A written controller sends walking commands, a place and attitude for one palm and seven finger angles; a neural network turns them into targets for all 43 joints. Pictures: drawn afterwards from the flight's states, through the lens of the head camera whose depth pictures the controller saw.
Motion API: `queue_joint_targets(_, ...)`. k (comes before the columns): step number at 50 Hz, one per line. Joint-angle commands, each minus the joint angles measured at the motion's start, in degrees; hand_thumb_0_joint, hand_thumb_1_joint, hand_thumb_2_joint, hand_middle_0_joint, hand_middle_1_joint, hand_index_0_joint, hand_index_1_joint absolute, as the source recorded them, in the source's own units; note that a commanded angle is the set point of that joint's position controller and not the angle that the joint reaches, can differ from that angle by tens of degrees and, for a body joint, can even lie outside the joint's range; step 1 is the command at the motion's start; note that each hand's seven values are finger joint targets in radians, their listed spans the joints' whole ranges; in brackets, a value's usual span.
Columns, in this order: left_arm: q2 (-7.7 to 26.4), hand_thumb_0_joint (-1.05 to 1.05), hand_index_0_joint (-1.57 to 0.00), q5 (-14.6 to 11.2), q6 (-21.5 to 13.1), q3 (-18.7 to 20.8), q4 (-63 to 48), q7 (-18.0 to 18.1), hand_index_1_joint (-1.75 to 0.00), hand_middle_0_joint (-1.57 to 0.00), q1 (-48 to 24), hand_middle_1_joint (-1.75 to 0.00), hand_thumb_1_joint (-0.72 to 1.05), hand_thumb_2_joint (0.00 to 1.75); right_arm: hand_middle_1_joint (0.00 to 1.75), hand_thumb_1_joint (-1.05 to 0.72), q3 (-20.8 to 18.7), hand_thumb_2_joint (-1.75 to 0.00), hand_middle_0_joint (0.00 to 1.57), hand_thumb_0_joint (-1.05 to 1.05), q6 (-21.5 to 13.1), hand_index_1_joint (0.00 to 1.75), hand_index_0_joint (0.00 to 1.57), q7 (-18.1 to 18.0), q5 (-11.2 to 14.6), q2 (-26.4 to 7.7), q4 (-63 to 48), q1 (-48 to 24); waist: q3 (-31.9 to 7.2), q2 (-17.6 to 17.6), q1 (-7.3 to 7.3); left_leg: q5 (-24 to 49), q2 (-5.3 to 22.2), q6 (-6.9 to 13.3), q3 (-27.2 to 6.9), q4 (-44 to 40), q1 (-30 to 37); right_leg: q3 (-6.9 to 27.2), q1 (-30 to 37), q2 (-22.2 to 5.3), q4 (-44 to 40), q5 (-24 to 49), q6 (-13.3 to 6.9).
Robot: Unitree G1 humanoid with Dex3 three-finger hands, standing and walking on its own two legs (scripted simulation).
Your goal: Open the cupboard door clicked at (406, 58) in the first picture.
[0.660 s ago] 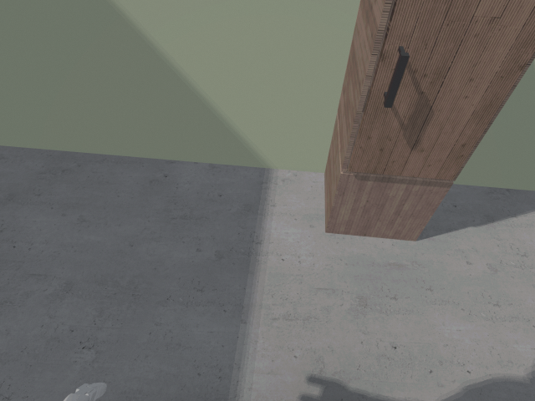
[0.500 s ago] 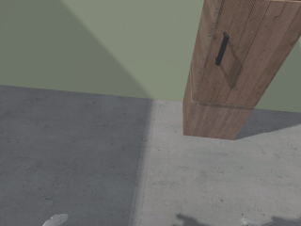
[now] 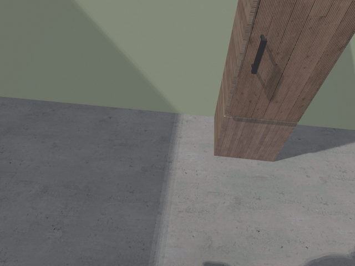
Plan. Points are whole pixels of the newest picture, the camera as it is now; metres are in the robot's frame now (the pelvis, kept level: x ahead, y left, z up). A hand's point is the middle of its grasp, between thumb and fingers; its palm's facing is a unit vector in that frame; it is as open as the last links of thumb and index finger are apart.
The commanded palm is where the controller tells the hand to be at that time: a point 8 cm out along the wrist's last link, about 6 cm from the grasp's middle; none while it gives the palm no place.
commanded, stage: stand and wait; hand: left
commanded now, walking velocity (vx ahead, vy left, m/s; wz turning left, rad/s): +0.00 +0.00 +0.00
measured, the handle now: (258, 54) +0.91 -0.28 +0.03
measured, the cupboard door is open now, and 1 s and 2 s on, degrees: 0 0 0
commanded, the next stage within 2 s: look at it before walking up in 0.16 s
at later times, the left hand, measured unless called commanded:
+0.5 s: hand out of the picture +0.07 +0.24 -0.15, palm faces -0.02 -0.94 -0.33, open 7.4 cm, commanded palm none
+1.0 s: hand out of the picture +0.06 +0.24 -0.16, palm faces -0.03 -0.94 -0.34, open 7.4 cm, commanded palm none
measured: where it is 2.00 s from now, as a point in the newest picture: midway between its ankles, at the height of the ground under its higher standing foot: outside the picture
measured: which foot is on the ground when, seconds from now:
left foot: down 0.00-1.00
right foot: down 0.00-1.00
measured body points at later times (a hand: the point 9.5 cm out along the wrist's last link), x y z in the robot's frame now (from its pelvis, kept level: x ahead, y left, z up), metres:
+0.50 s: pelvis -0.01 +0.00 +0.00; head -0.01 +0.00 +0.45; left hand +0.07 +0.29 -0.13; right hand +0.07 -0.30 -0.13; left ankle -0.01 +0.12 -0.74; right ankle -0.01 -0.12 -0.74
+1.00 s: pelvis -0.01 +0.00 +0.00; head +0.00 -0.01 +0.45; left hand +0.06 +0.29 -0.13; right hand +0.07 -0.30 -0.13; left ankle -0.01 +0.12 -0.74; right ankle -0.01 -0.12 -0.74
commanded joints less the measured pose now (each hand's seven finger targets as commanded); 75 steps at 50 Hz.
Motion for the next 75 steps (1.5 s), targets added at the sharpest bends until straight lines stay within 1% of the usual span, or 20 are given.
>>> queue_joint_targets(1,11.64,0.0,-0.2,0.07,-1.84,2.16,-3.77,0.62,-0.3,-0.2,-3.5,-0.3,0.9,0.9,0.3,-0.9,-2.22,-0.9,0.2,0.0,-1.88,0.3,0.2,-0.7,0.33,-11.57,-3.63,-3.61,-4.44,0.13,-0.14,9.22,6.65,1.86,-4.95,-3.96,0.32,5.75,0.7,-6.34,-3.88,9.41,-2.34)
queue_joint_targets(21,11.31,0.0,-0.2,0.26,-1.9,2.09,-3.12,0.59,-0.3,-0.2,-3.64,-0.3,0.9,0.9,0.3,-0.9,-2.15,-0.9,0.2,0.0,-1.96,0.3,0.2,-0.51,0.35,-11.36,-2.6,-3.2,-2.78,0.01,-0.06,7.08,6.67,1.64,-5.45,-5.4,-0.16,5.95,-0.87,-6.18,-5.53,5.74,-2.01)
queue_joint_targets(27,11.28,0.0,-0.2,0.24,-2.09,2.16,-3.15,0.62,-0.3,-0.2,-3.1,-0.3,0.9,0.9,0.3,-0.9,-2.09,-0.9,0.2,0.0,-2.07,0.3,0.2,-0.51,0.46,-11.4,-2.66,-2.86,-4.77,0.39,-0.01,9.48,6.91,1.68,-5.52,-4.85,0.72,5.71,0.51,-6.38,-5.21,8.33,-2.11)
queue_joint_targets(45,11.47,0.0,-0.2,0.26,-2.02,2.12,-2.62,0.61,-0.3,-0.2,-2.94,-0.3,0.9,0.9,0.3,-0.9,-2.13,-0.9,0.2,0.0,-1.96,0.3,0.2,-0.71,0.44,-11.72,-2.29,-3.25,-3.5,0.35,-0.09,10.18,7.29,1.41,-4.71,-5.39,2.02,6.0,-0.22,-6.22,-5.66,10.55,-2.11)
queue_joint_targets(46,11.24,0.0,-0.2,0.29,-1.76,2.25,-2.97,0.56,-0.3,-0.2,-2.98,-0.3,0.9,0.9,0.3,-0.9,-2.23,-0.9,0.2,0.0,-1.9,0.3,0.2,-0.83,0.37,-11.45,-2.37,-2.88,-3.61,0.5,-0.18,10.43,7.44,1.32,-4.06,-4.49,2.37,6.53,-0.83,-5.96,-4.98,11.79,-2.22)
queue_joint_targets(49,5.22,0.0,-0.2,0.29,0.14,1.57,-3.4,0.88,-0.3,-0.2,0.6,-0.3,0.9,0.9,0.3,-0.9,-1.51,-0.9,0.2,0.0,-0.65,0.3,0.2,-1.18,0.25,-4.7,-2.9,1.1,-3.76,-0.03,-0.5,10.88,7.81,0.17,-0.95,-0.83,1.92,7.5,-3.4,-5.57,-1.19,15.8,-1.61)
queue_joint_targets(53,5.1,0.0,-0.2,0.61,1.36,2.63,-6.77,0.62,-0.3,-0.2,1.96,-0.3,0.9,0.9,0.3,-0.9,-3.09,-0.9,0.2,0.0,0.33,0.3,0.2,-1.66,0.14,-5.66,-6.09,2.32,-3.58,1.46,-0.64,9.68,10.05,1.11,-0.54,1.57,1.08,7.83,-8.17,-3.44,5.25,16.14,-1.69)
queue_joint_targets(55,4.22,0.0,-0.2,0.68,1.66,3.01,-8.27,0.27,-0.3,-0.2,2.58,-0.3,0.9,0.9,0.3,-0.9,-3.83,-0.9,0.2,0.0,0.47,0.3,0.2,-1.8,0.05,-6.2,-7.72,1.96,-3.51,4.22,-0.43,8.8,12.34,2.49,-1.77,1.09,0.42,6.46,-10.89,-1.54,10.0,13.34,-1.13)
queue_joint_targets(57,2.97,0.0,-0.2,0.74,1.87,3.27,-9.46,-0.07,-0.3,-0.2,3.37,-0.3,0.9,0.9,0.3,-0.9,-4.56,-0.9,0.2,0.0,0.41,0.3,0.2,-1.75,0.06,-6.71,-9.16,1.5,-3.55,8.21,-0.1,10.24,16.61,5.24,-3.98,-0.28,-1.54,3.74,-12.3,0.46,18.01,3.4,-0.48)
queue_joint_targets(58,1.94,0.0,-0.2,0.76,2.08,3.53,-10.12,-0.23,-0.3,-0.2,3.76,-0.3,0.9,0.9,0.3,-0.9,-4.82,-0.9,0.2,0.0,0.23,0.3,0.2,-1.67,-0.03,-6.58,-9.66,1.1,-2.91,10.79,0.25,13.07,19.18,7.23,-4.88,-1.25,-2.71,1.23,-12.88,0.98,22.26,-7.34,0.15)
queue_joint_targets(59,1.35,0.0,-0.2,0.65,2.31,3.68,-10.57,-0.4,-0.3,-0.2,4.76,-0.3,0.9,0.9,0.3,-0.9,-4.99,-0.9,0.2,0.0,0.19,0.3,0.2,-1.57,-0.1,-6.65,-10.44,0.07,-2.45,12.35,0.78,14.52,20.85,8.56,-4.26,-1.11,-4.13,0.08,-12.43,0.04,24.53,-12.56,0.41)
queue_joint_targets(60,0.9,0.0,-0.2,0.67,2.24,4.11,-10.66,-0.54,-0.3,-0.2,6.43,-0.3,0.9,0.9,0.3,-0.9,-5.2,-0.9,0.2,0.0,0.21,0.3,0.2,-1.6,-0.27,-6.15,-11.13,-1.34,-2.08,11.27,2.01,15.96,20.76,8.1,-2.72,1.7,-6.79,0.49,-9.31,-1.16,22.36,-12.24,0.11)
queue_joint_targets(61,0.82,0.0,-0.2,0.81,1.89,4.48,-10.24,-0.68,-0.3,-0.2,9.12,-0.3,0.9,0.9,0.3,-0.9,-5.28,-0.9,0.2,0.0,0.33,0.3,0.2,-1.55,-0.34,-5.86,-11.67,-2.09,-2.25,8.72,3.43,14.94,18.75,5.88,0.34,7.27,-9.43,0.17,-4.88,-1.44,16.04,-7.12,-0.1)
queue_joint_targets(62,3.01,0.0,-0.2,1.26,1.18,5.03,-9.71,-0.57,-0.3,-0.2,12.25,-0.3,0.9,0.9,0.3,-0.9,-5.22,-0.9,0.2,0.0,0.84,0.3,0.2,-1.34,-0.18,-4.8,-12.18,-2.24,-2.57,-0.9,4.81,7.16,13.15,1.54,5.42,19.09,-13.51,4.82,-1.28,-3.69,5.66,5.72,-1.3)
queue_joint_targets(63,9.22,0.0,-0.2,1.86,0.26,6.26,-10.38,0.33,-0.3,-0.2,12.88,-0.3,0.9,0.9,0.3,-0.9,-4.38,-0.9,0.2,0.0,1.05,0.3,0.2,-1.02,0.3,0.56,-14.24,-0.58,-2.03,-20.56,3.72,-17.33,2.73,-3.33,9.12,35.41,-26.66,29.98,1.43,-18.88,-4.95,18.06,-6.65)
queue_joint_targets(64,8.57,0.0,-0.2,0.68,0.41,6.22,-10.61,0.92,-0.3,-0.2,14.17,-0.3,0.9,0.9,0.3,-0.9,-4.54,-0.9,0.2,0.0,1.63,0.3,0.2,-1.39,0.28,-1.47,-14.47,-2.33,-2.89,-15.83,5.21,-19.27,2.59,-2.53,-0.58,40.8,-23.68,32.65,-3.97,-19.25,-9.36,14.96,-9.21)
queue_joint_targets(65,7.31,0.0,-0.2,0.83,0.68,6.07,-11.41,1.04,-0.3,-0.2,10.54,-0.3,0.9,0.9,0.3,-0.9,-4.86,-0.9,0.2,0.0,1.61,0.3,0.2,-1.31,0.45,-0.84,-14.09,-3.11,-0.59,-11.96,3.28,-16.28,3.32,-2.24,-2.34,44.31,-24.69,32.2,-6.37,-17.52,-9.33,7.4,-11.24)
queue_joint_targets(67,4.55,0.0,-0.2,0.58,0.5,5.48,-13.08,1.03,-0.3,-0.2,5.4,-0.3,0.9,0.9,0.3,-0.9,-4.93,-0.9,0.2,0.0,1.42,0.3,0.2,-0.88,0.06,-0.89,-12.39,-0.27,-1.62,-5.14,0.59,-8.93,4.86,-2.87,-2.26,43.85,-23.55,24.49,-5.96,-13.05,-7.29,6.52,-10.32)
queue_joint_targets(69,3.5,0.0,-0.2,0.65,0.09,5.51,-13.07,1.03,-0.3,-0.2,5.94,-0.3,0.9,0.9,0.3,-0.9,-4.7,-0.9,0.2,0.0,1.36,0.3,0.2,-1.01,-0.08,0.29,-11.71,1.11,-4.68,-5.33,0.51,-7.42,4.34,-3.54,-1.2,40.79,-22.06,21.56,-3.3,-11.15,-5.81,10.74,-9.94)
queue_joint_targets(75,3.5,0.0,-0.2,0.79,0.44,6.24,-12.16,0.76,-0.3,-0.2,9.35,-0.3,0.9,0.9,0.3,-0.9,-4.55,-0.9,0.2,0.0,1.38,0.3,0.2,-1.43,0.07,1.37,-12.68,-0.14,-6.47,-6.58,2.11,-8.61,2.83,-3.97,-0.74,33.6,-21.78,24.07,0.59,-9.58,-5.43,11.25,-10.19)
